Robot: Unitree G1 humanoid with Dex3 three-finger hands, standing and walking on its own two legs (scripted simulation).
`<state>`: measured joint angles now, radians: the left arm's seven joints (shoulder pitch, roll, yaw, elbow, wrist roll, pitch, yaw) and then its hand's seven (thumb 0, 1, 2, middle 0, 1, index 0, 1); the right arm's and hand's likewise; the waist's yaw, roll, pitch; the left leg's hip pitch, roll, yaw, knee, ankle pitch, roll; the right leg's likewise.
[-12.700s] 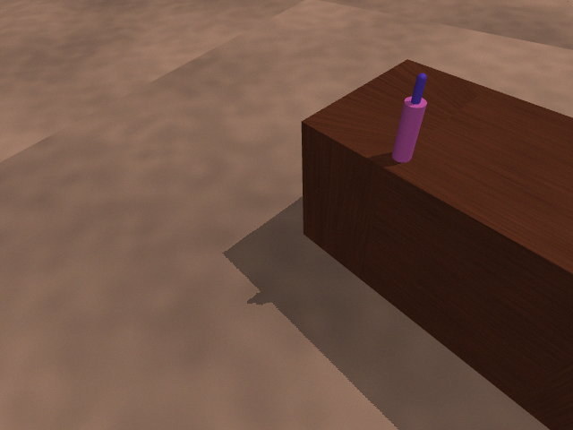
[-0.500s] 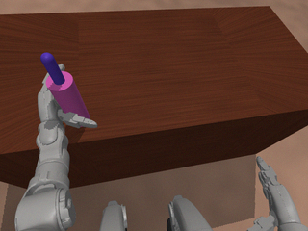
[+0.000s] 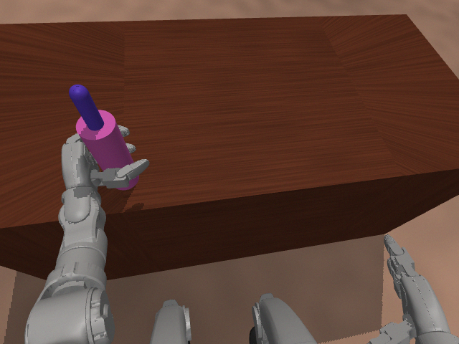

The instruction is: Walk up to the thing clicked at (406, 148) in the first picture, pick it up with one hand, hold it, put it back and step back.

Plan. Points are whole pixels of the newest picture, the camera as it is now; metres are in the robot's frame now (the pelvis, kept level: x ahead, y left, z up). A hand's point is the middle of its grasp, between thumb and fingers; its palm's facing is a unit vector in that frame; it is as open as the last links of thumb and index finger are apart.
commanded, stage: close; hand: left
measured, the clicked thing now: (106, 143) +0.45 +0.19 +0.06
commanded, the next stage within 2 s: settle in 0.04 s
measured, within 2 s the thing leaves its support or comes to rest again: leaves its support in 0.46 s
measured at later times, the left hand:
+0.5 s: hand (116, 153) +0.45 +0.18 +0.03, palm faces +0.11 -0.99 -0.02, open 7.7 cm
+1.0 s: hand (109, 137) +0.46 +0.18 +0.06, palm faces +0.11 -0.99 -0.01, open 7.7 cm
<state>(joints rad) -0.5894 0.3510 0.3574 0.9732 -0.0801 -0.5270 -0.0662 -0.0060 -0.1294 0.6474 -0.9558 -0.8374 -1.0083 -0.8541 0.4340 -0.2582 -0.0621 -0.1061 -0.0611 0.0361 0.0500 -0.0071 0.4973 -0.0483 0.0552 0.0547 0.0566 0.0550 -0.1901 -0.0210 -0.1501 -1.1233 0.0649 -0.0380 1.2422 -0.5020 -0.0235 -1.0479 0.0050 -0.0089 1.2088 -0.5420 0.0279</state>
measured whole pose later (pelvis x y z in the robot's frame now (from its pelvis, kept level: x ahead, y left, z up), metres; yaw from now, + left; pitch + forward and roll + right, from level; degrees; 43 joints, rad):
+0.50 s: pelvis +0.00 +0.00 +0.01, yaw +0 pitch +21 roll -3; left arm -0.58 0.35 0.33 0.93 -0.07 -0.46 -0.05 -0.01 -0.15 1.17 -0.82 -1.15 -0.85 -1.17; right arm 0.43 -0.25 -0.04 -0.10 -0.06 0.06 0.04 -0.01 0.51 -0.06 0.05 0.06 0.06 0.06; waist -0.18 -0.02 -0.14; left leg -1.08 0.07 -0.03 1.22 -0.49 -0.02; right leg -1.01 0.01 0.00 1.18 -0.53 0.03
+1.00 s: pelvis +0.01 +0.00 +0.02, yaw +0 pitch +19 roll -2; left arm -0.62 0.35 0.32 0.95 -0.09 -0.41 -0.06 -0.01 -0.17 1.20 -0.81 -1.17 -0.85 -1.19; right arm 0.40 -0.25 -0.05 -0.02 -0.04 0.08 0.03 -0.01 0.53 -0.05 0.05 0.06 0.06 0.06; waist -0.16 -0.01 -0.13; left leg -0.98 0.06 -0.02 1.12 -0.47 -0.02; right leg -0.91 0.00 0.00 1.09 -0.50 0.03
